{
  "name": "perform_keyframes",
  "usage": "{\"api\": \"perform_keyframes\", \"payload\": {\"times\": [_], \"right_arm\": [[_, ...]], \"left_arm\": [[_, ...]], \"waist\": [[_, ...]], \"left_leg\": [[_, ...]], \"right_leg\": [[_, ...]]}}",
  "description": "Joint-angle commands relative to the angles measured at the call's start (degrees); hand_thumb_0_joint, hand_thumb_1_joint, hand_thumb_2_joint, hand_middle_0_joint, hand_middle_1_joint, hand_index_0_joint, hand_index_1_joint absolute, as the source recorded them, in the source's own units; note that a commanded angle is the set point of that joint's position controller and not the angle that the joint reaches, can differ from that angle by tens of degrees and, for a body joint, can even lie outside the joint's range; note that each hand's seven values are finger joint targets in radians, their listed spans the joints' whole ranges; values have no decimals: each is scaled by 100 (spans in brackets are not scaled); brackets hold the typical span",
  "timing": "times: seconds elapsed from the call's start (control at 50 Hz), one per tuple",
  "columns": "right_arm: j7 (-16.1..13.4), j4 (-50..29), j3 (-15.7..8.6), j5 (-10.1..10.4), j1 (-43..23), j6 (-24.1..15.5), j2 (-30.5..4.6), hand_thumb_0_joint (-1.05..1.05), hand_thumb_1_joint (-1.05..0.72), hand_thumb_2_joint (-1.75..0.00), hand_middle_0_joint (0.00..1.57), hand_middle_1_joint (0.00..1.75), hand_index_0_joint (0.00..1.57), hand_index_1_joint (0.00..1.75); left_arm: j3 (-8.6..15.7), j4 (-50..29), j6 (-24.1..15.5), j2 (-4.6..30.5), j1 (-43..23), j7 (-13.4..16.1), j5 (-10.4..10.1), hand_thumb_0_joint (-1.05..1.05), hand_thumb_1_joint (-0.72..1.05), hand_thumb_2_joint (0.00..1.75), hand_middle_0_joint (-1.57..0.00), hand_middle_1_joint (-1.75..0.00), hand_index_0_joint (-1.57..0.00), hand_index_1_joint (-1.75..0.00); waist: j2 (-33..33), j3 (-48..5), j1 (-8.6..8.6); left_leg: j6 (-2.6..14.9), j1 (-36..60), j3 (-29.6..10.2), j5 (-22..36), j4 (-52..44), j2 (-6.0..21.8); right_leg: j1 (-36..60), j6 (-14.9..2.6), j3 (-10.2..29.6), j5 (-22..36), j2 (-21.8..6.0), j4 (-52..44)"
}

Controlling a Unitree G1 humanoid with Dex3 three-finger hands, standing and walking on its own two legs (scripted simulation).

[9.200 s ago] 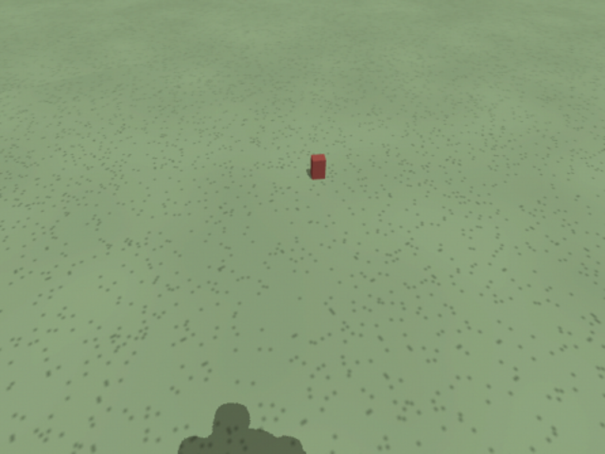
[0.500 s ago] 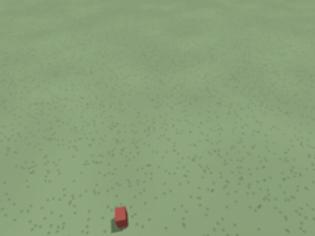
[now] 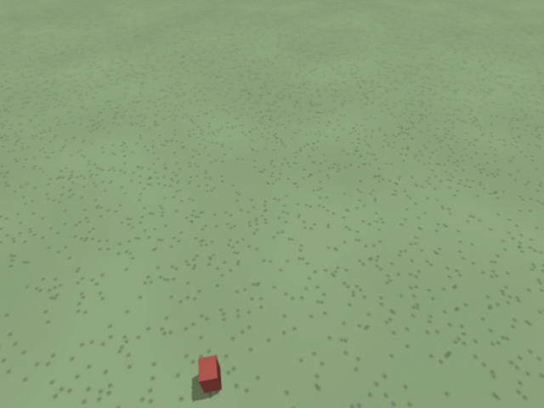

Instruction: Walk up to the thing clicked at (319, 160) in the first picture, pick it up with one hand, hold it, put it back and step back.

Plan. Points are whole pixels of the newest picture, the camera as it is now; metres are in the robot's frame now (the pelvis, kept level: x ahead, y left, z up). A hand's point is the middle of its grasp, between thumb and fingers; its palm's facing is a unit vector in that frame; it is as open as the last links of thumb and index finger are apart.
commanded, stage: walk up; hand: left
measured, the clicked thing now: (210, 374) +0.44 +0.23 -0.72
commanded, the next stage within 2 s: none
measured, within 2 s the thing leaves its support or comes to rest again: neither
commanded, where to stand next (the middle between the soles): +0.07 -0.03 m, yaw +3 degrees
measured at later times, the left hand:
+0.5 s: hand out of the picture +0.09 +0.17 -0.16, palm faces +0.03 -0.94 -0.35, open 7.3 cm
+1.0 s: hand out of the picture +0.12 +0.20 -0.15, palm faces +0.07 -0.92 -0.39, open 7.3 cm
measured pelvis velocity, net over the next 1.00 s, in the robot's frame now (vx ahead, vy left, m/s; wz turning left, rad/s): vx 0.05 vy -0.07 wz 0.05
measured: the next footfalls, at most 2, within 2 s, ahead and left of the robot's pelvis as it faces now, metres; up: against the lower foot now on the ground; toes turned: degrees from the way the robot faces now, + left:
left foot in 0.64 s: +0.12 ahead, +0.05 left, +0.00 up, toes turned +2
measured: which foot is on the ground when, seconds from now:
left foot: down 0.00-0.26, up 0.28-0.62, down 0.64-1.00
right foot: down 0.00-1.00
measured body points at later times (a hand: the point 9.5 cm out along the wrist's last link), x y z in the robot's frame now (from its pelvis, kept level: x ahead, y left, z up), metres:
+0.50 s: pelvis +0.04 -0.08 -0.01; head +0.07 -0.09 +0.44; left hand +0.09 +0.22 -0.13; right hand +0.11 -0.40 -0.14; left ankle +0.03 +0.06 -0.71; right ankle +0.02 -0.16 -0.75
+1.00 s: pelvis +0.05 -0.07 -0.01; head +0.06 -0.08 +0.44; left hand +0.11 +0.25 -0.12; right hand +0.21 -0.34 -0.13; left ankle +0.08 +0.05 -0.75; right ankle +0.02 -0.17 -0.75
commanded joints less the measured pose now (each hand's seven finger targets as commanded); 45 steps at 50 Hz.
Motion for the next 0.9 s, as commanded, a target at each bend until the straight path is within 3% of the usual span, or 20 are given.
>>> {"api": "perform_keyframes", "payload": {"times": [0.0, 0.06, 0.1, 0.16, 0.2, 0.22, 0.24, 0.26, 0.28, 0.34, 0.46, 0.52, 0.58, 0.6, 0.62, 0.64, 0.68, 0.74, 0.78, 0.88], "right_arm": [[-268, -378, -488, -26, 569, -237, -1719, 0, -90, -90, 20, 30, 20, 30], [-359, -612, -652, -82, 524, -292, -1960, 0, -90, -90, 20, 30, 20, 30], [-401, -857, -761, -157, 381, -341, -2058, 0, -90, -90, 20, 30, 20, 30], [-389, -1077, -719, -185, 335, -364, -1855, 0, -90, -90, 20, 30, 20, 30], [-320, -1279, -636, -77, 1, -274, -1573, 0, -90, -90, 20, 30, 20, 30], [-293, -1375, -542, 10, -14, -223, -1254, 0, -90, -90, 20, 30, 20, 30], [-314, -1514, -383, 56, 53, -188, -840, 0, -90, -90, 20, 30, 20, 30], [-358, -1434, -415, 54, 236, -111, -976, 0, -90, -90, 20, 30, 20, 30], [-363, -1333, -489, 42, 474, -101, -1181, 0, -90, -90, 20, 30, 20, 30], [-284, -1143, -453, 90, 686, -73, -1254, 0, -90, -90, 20, 30, 20, 30], [-207, -1265, -382, 7, 463, -8, -1196, 0, -90, -90, 20, 30, 20, 30], [-188, -1288, -408, -18, 365, 23, -1122, 0, -90, -90, 20, 30, 20, 30], [-146, -1222, -461, -31, 561, 33, -1089, 0, -90, -90, 20, 30, 20, 30], [-142, -1229, -486, -31, 544, 9, -1115, 0, -90, -90, 20, 30, 20, 30], [-143, -1251, -545, -35, 448, -22, -1285, 0, -90, -90, 20, 30, 20, 30], [-144, -1340, -609, -23, 290, -48, -1534, 0, -90, -90, 20, 30, 20, 30], [-126, -1399, -539, 46, -116, -64, -1554, 0, -90, -90, 20, 30, 20, 30], [-100, -1396, -433, 80, -417, 8, -1222, 0, -90, -90, 20, 30, 20, 30], [-98, -1320, -408, 110, -385, 4, -1166, 0, -90, -90, 20, 30, 20, 30], [-67, -1146, -355, 108, -494, 23, -1116, 0, -90, -90, 20, 30, 20, 30]], "left_arm": [[650, -692, 125, 1425, -213, -95, 133, 0, 90, 90, -20, -30, -20, -30], [704, -918, 289, 1191, -71, -200, 176, 0, 90, 90, -20, -30, -20, -30], [781, -1133, 332, 1218, -15, -277, 165, 0, 90, 90, -20, -30, -20, -30], [784, -1271, 264, 1135, 113, -325, 138, 0, 90, 90, -20, -30, -20, -30], [786, -1052, 171, 1048, 752, -267, 142, 0, 90, 90, -20, -30, -20, -30], [857, -970, 105, 1363, 986, -198, 174, 0, 90, 90, -20, -30, -20, -30], [932, -1045, 51, 1799, 929, -125, 198, 0, 90, 90, -20, -30, -20, -30], [910, -1228, 62, 1854, 575, -110, 213, 0, 90, 90, -20, -30, -20, -30], [926, -1351, 89, 1877, 327, -112, 206, 0, 90, 90, -20, -30, -20, -30], [728, -1495, 32, 1323, 161, -30, 91, 0, 90, 90, -20, -30, -20, -30], [684, -1370, -150, 1354, 648, 122, -25, 0, 90, 90, -20, -30, -20, -30], [649, -1421, -168, 1401, 534, 173, -58, 0, 90, 90, -20, -30, -20, -30], [610, -1497, -158, 1423, 118, 189, -118, 0, 90, 90, -20, -30, -20, -30], [581, -1506, -141, 1387, 107, 191, -134, 0, 90, 90, -20, -30, -20, -30], [559, -1486, -127, 1312, 162, 191, -153, 0, 90, 90, -20, -30, -20, -30], [556, -1486, -120, 1213, 277, 193, -191, 0, 90, 90, -20, -30, -20, -30], [538, -1191, -50, 1106, 402, 210, -223, 0, 90, 90, -20, -30, -20, -30], [500, -1077, -134, 1263, 269, 170, -108, 0, 90, 90, -20, -30, -20, -30], [485, -969, -152, 1342, 137, 169, -94, 0, 90, 90, -20, -30, -20, -30], [425, -847, -158, 1305, -240, 153, -91, 0, 90, 90, -20, -30, -20, -30]], "waist": [[-62, -275, -147], [594, 81, -164], [865, 254, -62], [1062, 38, 14], [946, -276, 352], [-82, -352, 415], [-1333, -289, 437], [-1020, -356, 352], [-1011, -127, 243], [-687, 81, 61], [-453, -248, 205], [-507, -176, 167], [-567, -214, -74], [-425, -239, -125], [-66, -380, -89], [357, -630, 32], [639, -618, 183], [429, -616, 201], [359, -507, 93], [-150, -489, 19]], "left_leg": [[692, 99, -805, 110, -184, 749], [1479, -148, -1764, -761, -572, 1715], [1638, -296, -1897, -706, -574, 1931], [1357, -52, -1146, 1026, 273, 1457], [883, -454, -345, 1450, 1150, 847], [493, -798, 141, 885, 2102, 223], [224, -1974, 147, -1578, 2769, -553], [312, -1913, -225, -2512, 3247, -428], [328, -1690, -254, -2610, 3576, -283], [366, -2052, -575, -1846, 3700, -158], [371, -2061, -564, -1382, 2751, -165], [445, -1543, -386, -1099, 2142, -120], [551, -773, -161, -326, 1529, -153], [603, -494, -214, 342, 1007, -132], [733, -118, -619, 1832, 767, 164], [1007, 109, -1234, 2778, 767, 671], [1627, -440, -1868, 2460, 835, 1258], [926, -415, -839, 2047, 1046, 539], [660, -395, -699, 1892, 1105, 277], [653, -55, -639, 1693, 781, 258]], "right_leg": [[-562, -199, 211, -329, -218, 487], [-1386, -138, 291, -1543, -167, 1871], [-1748, -197, 672, -1823, -376, 2573], [-1535, -238, 538, -1626, -343, 1721], [-310, -217, 209, -299, -160, 278], [148, -265, 874, 827, -565, -264], [619, -652, 2082, 1296, -1328, -487], [265, -1110, 2362, 185, -1678, -514], [-292, -1375, 2424, -297, -1831, -510], [165, -1068, 1438, 682, -1210, -262], [996, -1074, 1205, 3436, -1554, 306], [616, -861, 1035, 3814, -1552, 512], [34, -688, 818, 3488, -1433, 794], [-126, -564, 746, 3205, -1323, 984], [-338, -318, 553, 2606, -1031, 1184], [-440, -60, 259, 1885, -559, 1566], [-128, 59, 270, -67, -165, 1603], [107, -185, 549, 556, -524, 643], [146, -287, 717, 1377, -700, 452], [49, -201, 714, 1532, -741, 147]]}}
